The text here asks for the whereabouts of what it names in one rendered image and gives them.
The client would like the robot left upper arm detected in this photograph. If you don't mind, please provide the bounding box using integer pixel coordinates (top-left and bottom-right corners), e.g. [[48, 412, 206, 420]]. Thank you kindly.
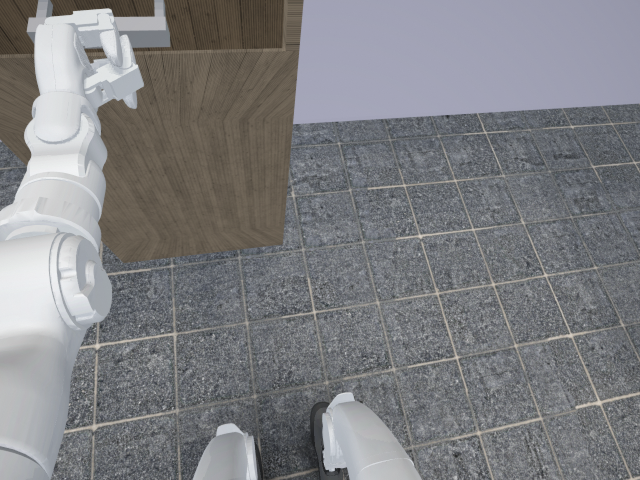
[[0, 232, 112, 480]]

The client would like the robot left shin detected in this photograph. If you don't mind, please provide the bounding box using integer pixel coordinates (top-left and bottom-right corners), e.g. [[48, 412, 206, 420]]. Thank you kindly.
[[216, 423, 244, 436]]

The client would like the robot left hand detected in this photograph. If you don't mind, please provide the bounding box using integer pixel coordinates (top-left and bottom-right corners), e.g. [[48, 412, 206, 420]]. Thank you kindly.
[[34, 8, 144, 114]]

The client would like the robot left thigh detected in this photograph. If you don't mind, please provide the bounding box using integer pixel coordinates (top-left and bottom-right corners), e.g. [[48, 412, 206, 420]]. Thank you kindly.
[[193, 432, 258, 480]]

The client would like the handle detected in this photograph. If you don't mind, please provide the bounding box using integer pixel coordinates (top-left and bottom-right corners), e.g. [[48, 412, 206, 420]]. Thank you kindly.
[[27, 0, 170, 49]]

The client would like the drawer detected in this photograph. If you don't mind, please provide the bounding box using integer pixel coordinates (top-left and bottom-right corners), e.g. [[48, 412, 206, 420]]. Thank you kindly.
[[0, 0, 284, 55]]

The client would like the cabinet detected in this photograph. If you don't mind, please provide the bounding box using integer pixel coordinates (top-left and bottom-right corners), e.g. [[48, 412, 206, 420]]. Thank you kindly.
[[0, 0, 304, 263]]

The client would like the left robot forearm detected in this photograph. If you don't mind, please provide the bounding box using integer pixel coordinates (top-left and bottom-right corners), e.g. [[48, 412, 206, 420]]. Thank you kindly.
[[0, 91, 107, 253]]

